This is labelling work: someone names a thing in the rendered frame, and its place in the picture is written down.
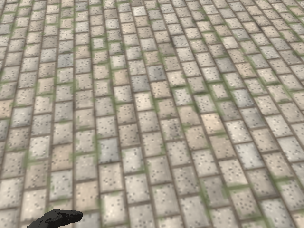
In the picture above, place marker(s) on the left robot hand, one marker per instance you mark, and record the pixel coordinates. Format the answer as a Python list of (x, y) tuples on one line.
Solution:
[(56, 218)]

